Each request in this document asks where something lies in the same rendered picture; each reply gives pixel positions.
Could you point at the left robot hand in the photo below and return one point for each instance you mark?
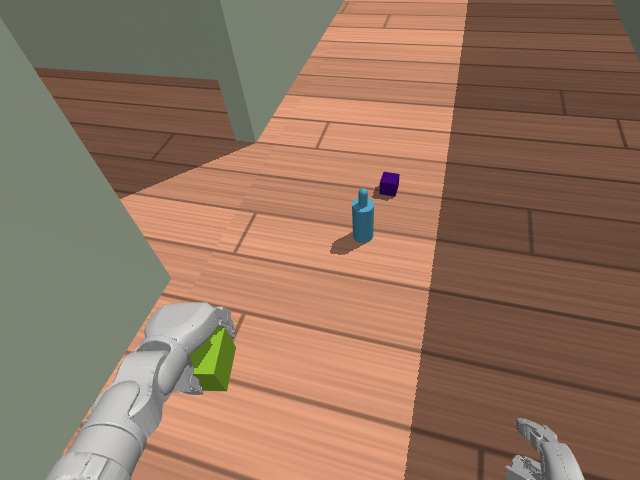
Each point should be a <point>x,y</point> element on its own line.
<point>190,324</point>

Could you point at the left robot arm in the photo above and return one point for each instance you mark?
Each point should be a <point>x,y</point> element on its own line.
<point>113,438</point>

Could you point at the right robot hand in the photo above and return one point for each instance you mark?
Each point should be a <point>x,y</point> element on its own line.
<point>557,461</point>

